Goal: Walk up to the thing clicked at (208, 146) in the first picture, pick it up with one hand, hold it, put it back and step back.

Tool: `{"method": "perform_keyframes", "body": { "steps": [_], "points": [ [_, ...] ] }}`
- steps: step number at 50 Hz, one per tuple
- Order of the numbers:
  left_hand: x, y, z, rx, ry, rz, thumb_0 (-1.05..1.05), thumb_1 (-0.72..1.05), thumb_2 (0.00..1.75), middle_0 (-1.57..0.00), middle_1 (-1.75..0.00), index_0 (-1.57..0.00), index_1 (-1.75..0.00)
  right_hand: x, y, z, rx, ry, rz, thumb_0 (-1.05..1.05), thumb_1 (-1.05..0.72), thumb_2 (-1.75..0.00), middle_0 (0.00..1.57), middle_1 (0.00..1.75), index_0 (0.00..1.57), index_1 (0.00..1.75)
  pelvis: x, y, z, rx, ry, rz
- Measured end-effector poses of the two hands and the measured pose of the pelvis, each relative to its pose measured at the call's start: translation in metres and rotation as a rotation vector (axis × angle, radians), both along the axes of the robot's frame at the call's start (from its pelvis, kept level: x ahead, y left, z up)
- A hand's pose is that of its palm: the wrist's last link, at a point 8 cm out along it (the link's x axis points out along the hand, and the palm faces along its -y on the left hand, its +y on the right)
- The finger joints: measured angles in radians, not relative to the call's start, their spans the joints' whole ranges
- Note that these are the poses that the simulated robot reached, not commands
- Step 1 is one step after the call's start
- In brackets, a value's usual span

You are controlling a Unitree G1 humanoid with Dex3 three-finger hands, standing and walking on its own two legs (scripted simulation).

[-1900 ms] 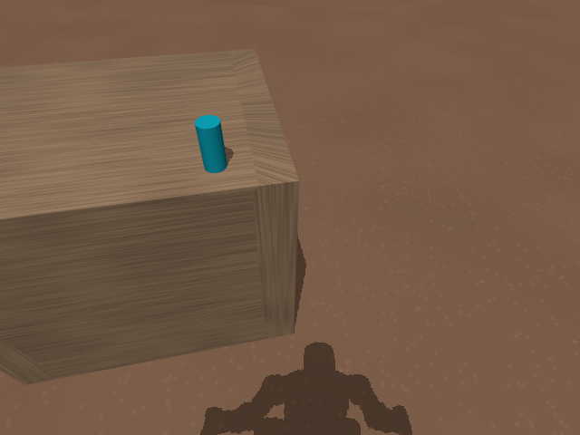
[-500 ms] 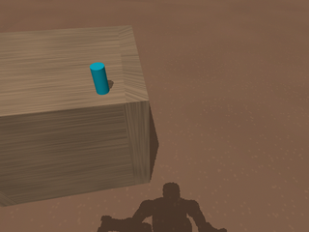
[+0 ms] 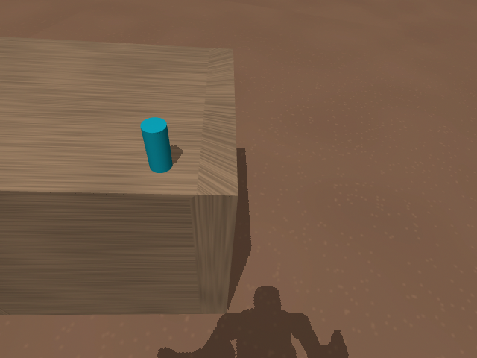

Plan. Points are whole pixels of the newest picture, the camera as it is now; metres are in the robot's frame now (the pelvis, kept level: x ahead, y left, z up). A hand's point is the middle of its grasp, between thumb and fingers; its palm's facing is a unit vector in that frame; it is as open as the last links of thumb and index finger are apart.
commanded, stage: walk up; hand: left
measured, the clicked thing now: (157, 146) +0.54 +0.19 +0.05
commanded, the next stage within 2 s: stand in 1.94 s
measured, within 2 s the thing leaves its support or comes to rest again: neither
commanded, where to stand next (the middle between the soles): +0.15 -0.03 m, yaw +2 degrees
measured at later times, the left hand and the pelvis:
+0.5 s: hand out of the picture +0.14 +0.22 -0.13, palm faces +0.06 -0.89 -0.45, open 7.4 cm; pelvis +0.09 -0.07 -0.01, yaw +5 degrees
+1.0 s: hand out of the picture +0.14 +0.24 -0.15, palm faces +0.05 -0.93 -0.37, open 7.4 cm; pelvis +0.10 -0.03 +0.00, yaw +4 degrees
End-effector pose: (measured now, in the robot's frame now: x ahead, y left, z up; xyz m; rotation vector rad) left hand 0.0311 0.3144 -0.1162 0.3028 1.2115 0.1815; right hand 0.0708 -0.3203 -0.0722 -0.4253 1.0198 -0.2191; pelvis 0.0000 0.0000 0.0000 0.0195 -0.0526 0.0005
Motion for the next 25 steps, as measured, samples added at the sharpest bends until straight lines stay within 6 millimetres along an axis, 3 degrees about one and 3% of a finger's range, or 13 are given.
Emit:
{"method": "perform_keyframes", "body": {
  "steps": [6,11,18,25],
  "points": [
    [0.064,-0.020,0.015,0.021,-0.086,-0.028,0.01,0.91,0.90,-0.21,-0.30,-0.20,-0.30,0.016,-0.025,-0.005,0.014,0.039,0.001,0.01,-0.90,-0.89,0.20,0.30,0.20,0.31,0.033,-0.027,0.002,0.007,-0.006,0.007],
    [0.099,-0.042,0.019,0.098,-0.147,-0.031,0.00,0.91,0.90,-0.21,-0.30,-0.20,-0.30,0.039,-0.061,-0.037,0.026,0.094,-0.016,0.01,-0.90,-0.89,0.20,0.30,0.20,0.31,0.060,-0.058,-0.015,-0.016,-0.007,0.030],
    [0.107,-0.070,0.028,0.116,-0.124,0.007,0.00,0.91,0.90,-0.21,-0.30,-0.20,-0.30,0.079,-0.071,-0.054,0.056,0.167,0.006,0.01,-0.90,-0.89,0.20,0.30,0.20,0.30,0.079,-0.071,-0.010,-0.012,0.010,0.061],
    [0.094,-0.056,0.025,0.142,-0.076,0.054,0.00,0.90,0.90,-0.21,-0.30,-0.21,-0.30,0.111,-0.062,-0.049,0.052,0.194,0.059,0.01,-0.90,-0.89,0.20,0.30,0.20,0.30,0.088,-0.068,-0.007,-0.008,0.028,0.088]
  ]
}}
